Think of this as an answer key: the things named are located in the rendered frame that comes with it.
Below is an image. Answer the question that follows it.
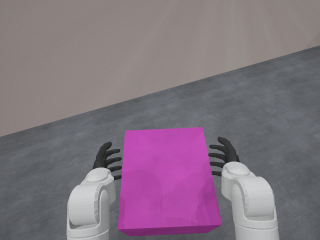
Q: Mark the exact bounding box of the robot left hand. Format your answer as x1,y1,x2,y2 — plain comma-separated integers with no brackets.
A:
92,141,122,180

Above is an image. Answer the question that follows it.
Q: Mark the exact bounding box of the robot right hand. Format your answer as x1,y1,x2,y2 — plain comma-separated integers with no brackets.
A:
208,136,240,177

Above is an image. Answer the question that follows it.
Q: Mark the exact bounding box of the carton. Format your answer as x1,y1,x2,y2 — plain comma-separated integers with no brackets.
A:
118,127,222,237

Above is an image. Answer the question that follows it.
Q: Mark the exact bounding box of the robot right forearm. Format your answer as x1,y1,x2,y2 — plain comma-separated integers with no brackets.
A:
221,161,280,240

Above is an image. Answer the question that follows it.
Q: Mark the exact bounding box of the robot left forearm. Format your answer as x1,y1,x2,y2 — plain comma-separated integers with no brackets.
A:
66,167,116,240

